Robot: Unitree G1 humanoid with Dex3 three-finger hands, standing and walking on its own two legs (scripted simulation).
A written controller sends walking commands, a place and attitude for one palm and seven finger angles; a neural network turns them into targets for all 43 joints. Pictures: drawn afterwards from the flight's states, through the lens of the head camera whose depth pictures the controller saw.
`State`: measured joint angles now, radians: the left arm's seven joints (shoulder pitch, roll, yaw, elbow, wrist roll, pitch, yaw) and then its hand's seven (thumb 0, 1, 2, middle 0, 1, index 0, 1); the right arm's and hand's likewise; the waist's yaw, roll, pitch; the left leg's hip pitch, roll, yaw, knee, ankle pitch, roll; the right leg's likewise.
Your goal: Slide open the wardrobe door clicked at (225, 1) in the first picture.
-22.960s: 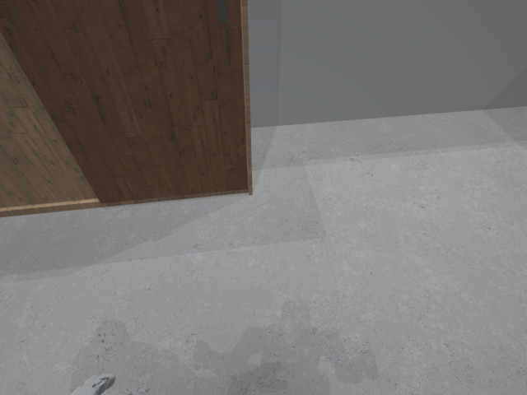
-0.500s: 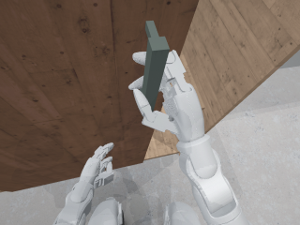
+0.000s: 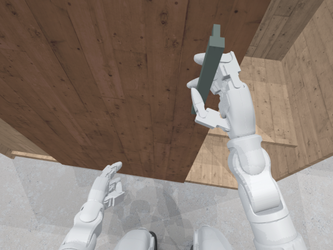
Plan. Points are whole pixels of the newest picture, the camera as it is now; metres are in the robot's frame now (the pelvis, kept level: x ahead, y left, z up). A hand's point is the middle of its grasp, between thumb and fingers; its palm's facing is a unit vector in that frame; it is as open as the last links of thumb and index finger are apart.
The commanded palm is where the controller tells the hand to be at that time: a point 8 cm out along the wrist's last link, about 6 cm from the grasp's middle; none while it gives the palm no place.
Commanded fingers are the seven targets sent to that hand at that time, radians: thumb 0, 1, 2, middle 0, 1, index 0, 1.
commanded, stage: step sideways, sliding the door along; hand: right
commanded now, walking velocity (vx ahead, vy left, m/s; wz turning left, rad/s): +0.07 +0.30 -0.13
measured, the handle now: (205, 75) +0.40 -0.04 +0.18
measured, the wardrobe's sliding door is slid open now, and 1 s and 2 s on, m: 0.37 0.52 0.55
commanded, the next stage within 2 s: stop walking and hold the door there in 1.54 s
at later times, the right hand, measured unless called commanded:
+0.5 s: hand (150, 99) +0.35 +0.05 +0.17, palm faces +0.08 +0.99 -0.08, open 7.0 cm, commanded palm +0.33 +0.06 +0.18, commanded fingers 0.00 -0.90 -0.90 0.45 1.40 0.45 1.40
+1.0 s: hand (96, 87) +0.37 +0.15 +0.17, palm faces +0.31 +0.94 -0.12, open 6.8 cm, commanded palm +0.35 +0.17 +0.17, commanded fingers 0.00 -0.90 -0.90 0.45 1.40 0.45 1.40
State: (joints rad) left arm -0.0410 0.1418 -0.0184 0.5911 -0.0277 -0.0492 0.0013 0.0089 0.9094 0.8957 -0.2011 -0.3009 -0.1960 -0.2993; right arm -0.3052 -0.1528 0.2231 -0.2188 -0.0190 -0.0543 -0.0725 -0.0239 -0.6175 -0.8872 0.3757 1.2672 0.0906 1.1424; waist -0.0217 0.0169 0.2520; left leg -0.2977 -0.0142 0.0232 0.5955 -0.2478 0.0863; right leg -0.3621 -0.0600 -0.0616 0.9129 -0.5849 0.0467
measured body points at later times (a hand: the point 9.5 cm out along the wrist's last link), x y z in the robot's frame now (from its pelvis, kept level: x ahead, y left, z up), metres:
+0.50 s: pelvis -0.08 +0.15 -0.01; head -0.02 +0.16 +0.44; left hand +0.08 +0.38 -0.13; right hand +0.34 +0.00 +0.18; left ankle -0.09 +0.23 -0.73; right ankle -0.07 +0.03 -0.74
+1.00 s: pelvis -0.05 +0.36 -0.01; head +0.04 +0.35 +0.43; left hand +0.18 +0.54 -0.14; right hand +0.35 +0.10 +0.18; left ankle -0.02 +0.46 -0.72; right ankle -0.04 +0.23 -0.74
